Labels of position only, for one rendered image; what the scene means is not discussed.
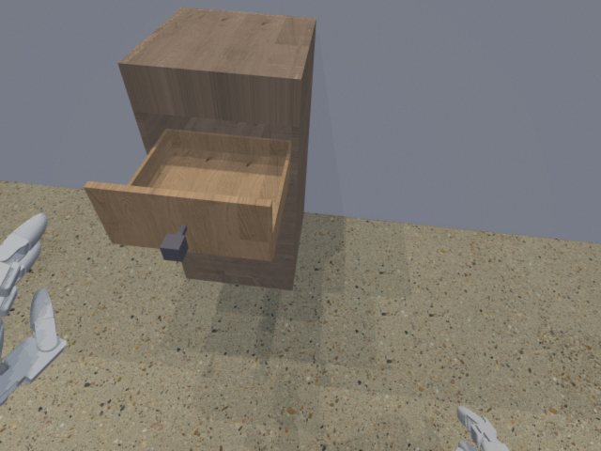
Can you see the cabinet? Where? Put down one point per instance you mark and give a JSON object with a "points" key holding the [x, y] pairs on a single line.
{"points": [[238, 73]]}

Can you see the handle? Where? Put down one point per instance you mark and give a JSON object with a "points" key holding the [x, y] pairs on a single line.
{"points": [[174, 246]]}

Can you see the drawer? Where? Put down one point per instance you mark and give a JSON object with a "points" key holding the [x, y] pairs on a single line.
{"points": [[229, 190]]}

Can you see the right robot hand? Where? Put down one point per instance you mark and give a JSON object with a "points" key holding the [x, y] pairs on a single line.
{"points": [[482, 432]]}

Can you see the left robot hand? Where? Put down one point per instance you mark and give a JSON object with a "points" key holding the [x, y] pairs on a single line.
{"points": [[18, 253]]}

